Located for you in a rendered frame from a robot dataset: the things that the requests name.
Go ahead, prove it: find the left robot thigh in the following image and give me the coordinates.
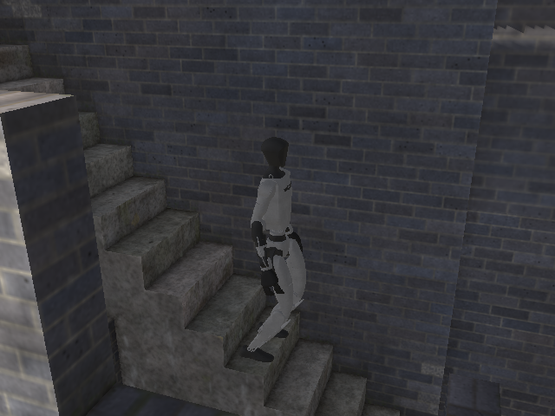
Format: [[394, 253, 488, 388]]
[[285, 238, 306, 304]]

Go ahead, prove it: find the right robot hand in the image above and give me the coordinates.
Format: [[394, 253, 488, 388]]
[[260, 269, 284, 296]]

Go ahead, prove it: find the right robot upper arm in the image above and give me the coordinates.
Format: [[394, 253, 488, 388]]
[[251, 179, 277, 231]]

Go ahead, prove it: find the robot right forearm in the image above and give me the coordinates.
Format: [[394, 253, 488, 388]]
[[251, 221, 272, 271]]

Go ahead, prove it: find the humanoid robot head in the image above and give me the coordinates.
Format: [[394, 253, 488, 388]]
[[261, 137, 289, 179]]

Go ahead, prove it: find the left robot hand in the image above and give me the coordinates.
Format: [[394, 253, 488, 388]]
[[287, 231, 303, 252]]

